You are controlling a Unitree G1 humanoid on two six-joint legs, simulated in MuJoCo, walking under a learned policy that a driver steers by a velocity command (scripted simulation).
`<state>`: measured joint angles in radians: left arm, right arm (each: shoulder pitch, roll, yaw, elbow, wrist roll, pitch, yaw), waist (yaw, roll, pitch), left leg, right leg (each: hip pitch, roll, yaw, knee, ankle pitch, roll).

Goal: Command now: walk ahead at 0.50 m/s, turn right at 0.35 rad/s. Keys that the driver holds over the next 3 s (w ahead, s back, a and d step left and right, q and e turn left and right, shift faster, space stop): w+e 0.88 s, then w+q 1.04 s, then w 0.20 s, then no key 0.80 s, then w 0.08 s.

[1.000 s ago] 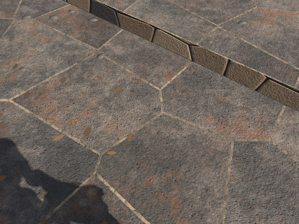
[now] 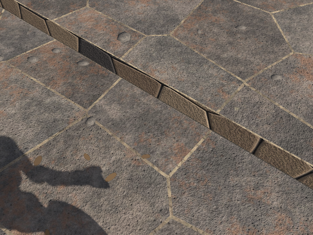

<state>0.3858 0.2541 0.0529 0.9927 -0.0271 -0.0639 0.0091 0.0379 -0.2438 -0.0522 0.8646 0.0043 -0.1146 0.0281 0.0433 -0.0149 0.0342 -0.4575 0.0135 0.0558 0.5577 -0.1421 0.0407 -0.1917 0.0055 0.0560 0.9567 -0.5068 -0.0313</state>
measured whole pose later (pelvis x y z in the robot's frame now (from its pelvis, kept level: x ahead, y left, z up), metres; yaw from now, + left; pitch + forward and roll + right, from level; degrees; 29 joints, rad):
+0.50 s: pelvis +0.26 -0.06 -0.01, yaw -16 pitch +1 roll +2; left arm 0.07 0.26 0.08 0.74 -0.03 -0.03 -0.04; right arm 0.28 -0.28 -0.08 0.96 0.01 -0.05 -0.02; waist -0.03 -0.01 0.06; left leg -0.01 0.10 0.24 0.72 -0.50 -0.04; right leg -0.51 0.00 -0.08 0.65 -0.17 -0.12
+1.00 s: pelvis +0.55 -0.14 +0.00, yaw -32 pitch +3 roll +1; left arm 0.35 0.30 0.08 0.81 -0.01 -0.05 0.02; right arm 0.01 -0.27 -0.05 0.76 -0.02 -0.14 0.02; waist 0.06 -0.01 0.01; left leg -0.47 -0.04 0.00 0.49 -0.09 0.03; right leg -0.11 0.08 0.19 0.68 -0.50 -0.05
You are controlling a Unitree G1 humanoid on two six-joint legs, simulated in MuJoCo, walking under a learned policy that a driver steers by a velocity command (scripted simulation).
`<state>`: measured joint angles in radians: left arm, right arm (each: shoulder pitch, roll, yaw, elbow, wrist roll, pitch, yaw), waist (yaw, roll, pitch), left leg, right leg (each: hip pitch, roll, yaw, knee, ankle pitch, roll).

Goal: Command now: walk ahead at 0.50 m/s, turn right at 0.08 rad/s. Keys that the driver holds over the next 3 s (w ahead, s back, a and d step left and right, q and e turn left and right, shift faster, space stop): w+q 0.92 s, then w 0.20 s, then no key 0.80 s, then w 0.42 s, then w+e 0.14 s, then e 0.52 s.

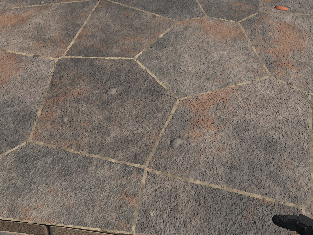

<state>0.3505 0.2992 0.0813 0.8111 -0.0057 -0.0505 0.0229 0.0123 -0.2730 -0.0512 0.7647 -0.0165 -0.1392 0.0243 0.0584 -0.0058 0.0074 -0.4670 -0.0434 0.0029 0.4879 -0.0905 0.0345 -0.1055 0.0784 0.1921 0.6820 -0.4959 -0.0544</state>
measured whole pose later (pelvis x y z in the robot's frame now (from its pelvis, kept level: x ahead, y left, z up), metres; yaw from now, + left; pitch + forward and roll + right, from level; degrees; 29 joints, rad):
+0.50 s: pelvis +0.23 +0.00 +0.01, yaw +13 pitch +2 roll -1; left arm 0.19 0.23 0.03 0.69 0.02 -0.07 0.01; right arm 0.30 -0.28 -0.05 0.73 0.03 -0.02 -0.02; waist -0.02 0.05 -0.03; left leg -0.47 -0.07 -0.11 1.24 -0.48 -0.02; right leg -0.30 0.03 -0.02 0.51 -0.25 -0.04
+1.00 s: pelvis +0.46 +0.14 +0.08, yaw +29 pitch +2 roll +2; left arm 0.32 0.28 0.05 0.82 -0.01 -0.09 -0.01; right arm 0.15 -0.25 -0.02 0.61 0.00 -0.04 0.04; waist 0.02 -0.02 -0.01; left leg -0.66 -0.07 0.11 0.99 -0.37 0.10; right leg -0.38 -0.03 0.06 1.51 -0.12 -0.03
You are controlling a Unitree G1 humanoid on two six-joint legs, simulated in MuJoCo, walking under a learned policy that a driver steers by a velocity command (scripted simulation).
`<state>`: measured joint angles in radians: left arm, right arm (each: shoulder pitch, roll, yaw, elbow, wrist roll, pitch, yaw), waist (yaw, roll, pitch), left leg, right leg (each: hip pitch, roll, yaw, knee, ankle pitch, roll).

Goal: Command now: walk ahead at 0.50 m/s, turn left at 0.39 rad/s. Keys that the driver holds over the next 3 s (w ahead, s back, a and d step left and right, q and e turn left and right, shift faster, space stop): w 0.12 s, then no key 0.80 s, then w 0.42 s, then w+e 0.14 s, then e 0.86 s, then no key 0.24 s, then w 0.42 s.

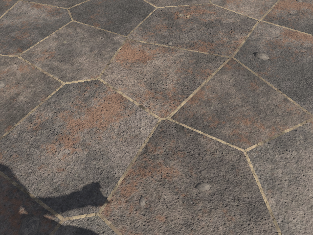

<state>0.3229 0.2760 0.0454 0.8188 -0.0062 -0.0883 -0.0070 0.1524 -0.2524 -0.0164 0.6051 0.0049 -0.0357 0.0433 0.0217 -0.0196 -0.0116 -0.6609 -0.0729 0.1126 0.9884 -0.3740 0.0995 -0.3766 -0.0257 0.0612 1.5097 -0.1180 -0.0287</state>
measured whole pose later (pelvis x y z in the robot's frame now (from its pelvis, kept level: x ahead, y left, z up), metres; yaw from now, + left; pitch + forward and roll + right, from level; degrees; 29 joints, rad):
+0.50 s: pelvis +0.24 -0.03 +0.06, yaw +6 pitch +3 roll +0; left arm 0.06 0.22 0.00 0.69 0.03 -0.07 -0.02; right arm 0.35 -0.27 -0.02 0.82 -0.01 -0.04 0.00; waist -0.06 0.01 0.02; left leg -0.26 -0.06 -0.10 0.90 -0.58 -0.01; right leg -0.46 0.04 -0.04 0.49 -0.09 -0.08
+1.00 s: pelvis +0.30 -0.01 +0.06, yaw +5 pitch +0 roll -1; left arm 0.18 0.22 0.02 0.88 0.01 -0.01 0.01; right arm 0.29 -0.21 -0.03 0.84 -0.01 -0.02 -0.04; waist 0.00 -0.01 0.00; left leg -0.25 0.03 -0.04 0.60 -0.34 -0.02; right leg -0.33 0.03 -0.02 0.57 -0.26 -0.04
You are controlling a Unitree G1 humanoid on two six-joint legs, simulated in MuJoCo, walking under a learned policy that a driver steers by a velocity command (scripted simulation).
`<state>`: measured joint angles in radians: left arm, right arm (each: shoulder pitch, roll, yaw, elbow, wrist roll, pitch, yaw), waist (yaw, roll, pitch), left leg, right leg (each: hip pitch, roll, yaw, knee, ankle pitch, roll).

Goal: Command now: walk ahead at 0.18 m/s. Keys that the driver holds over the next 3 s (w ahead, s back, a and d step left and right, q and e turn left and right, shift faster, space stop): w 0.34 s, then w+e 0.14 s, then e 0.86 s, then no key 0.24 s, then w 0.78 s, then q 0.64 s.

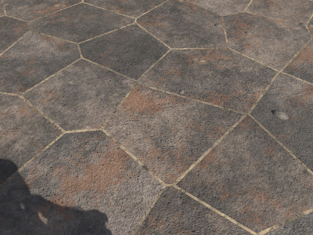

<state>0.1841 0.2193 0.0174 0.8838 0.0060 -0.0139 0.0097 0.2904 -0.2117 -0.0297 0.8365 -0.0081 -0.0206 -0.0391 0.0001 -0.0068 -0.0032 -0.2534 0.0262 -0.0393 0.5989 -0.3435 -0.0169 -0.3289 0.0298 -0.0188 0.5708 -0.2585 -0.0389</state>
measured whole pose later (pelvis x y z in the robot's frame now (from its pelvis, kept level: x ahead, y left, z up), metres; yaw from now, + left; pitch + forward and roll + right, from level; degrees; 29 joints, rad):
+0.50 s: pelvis +0.18 +0.01 +0.01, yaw -2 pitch +2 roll -1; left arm 0.46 0.23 0.02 0.99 -0.02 -0.06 0.01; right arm 0.04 -0.24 -0.03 0.70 0.02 -0.10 0.03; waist 0.11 0.03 0.01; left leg -0.59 0.06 -0.02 0.61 -0.04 -0.02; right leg 0.07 0.02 0.03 0.23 -0.33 -0.01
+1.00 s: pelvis +0.32 +0.03 +0.01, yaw -19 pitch +1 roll +2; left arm 0.15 0.28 0.08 0.69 -0.01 0.06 -0.02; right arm 0.14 -0.29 -0.07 0.78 0.01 -0.02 -0.02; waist -0.02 0.00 0.04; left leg -0.22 0.07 0.26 0.43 -0.21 0.00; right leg -0.46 -0.08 -0.04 0.72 -0.27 0.01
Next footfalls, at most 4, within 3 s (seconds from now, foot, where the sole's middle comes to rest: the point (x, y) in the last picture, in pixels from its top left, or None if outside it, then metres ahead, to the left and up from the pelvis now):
0.56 left None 0.40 0.14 -0.77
1.04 right None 0.37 -0.11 -0.77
1.50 left None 0.48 0.09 -0.77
1.84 right None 0.32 -0.11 -0.77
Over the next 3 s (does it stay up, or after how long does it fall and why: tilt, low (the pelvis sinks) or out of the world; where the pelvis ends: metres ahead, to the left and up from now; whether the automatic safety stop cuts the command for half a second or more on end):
stays up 0.73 -0.22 0.01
